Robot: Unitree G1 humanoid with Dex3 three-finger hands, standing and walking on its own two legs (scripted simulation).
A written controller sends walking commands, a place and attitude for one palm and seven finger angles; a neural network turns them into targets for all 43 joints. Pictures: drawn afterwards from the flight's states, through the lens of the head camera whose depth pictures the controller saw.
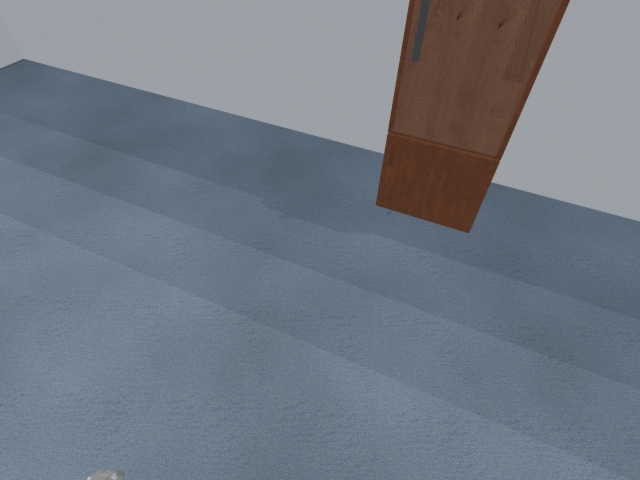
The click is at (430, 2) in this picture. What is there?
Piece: cupboard door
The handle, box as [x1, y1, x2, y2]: [411, 0, 430, 61]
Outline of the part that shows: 430,0 422,0 411,59 413,61 417,61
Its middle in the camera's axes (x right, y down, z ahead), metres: +0.32 -0.66 +1.22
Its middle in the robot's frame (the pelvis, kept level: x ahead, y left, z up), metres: +1.38 -0.25 +0.04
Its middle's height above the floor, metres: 0.81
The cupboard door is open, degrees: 0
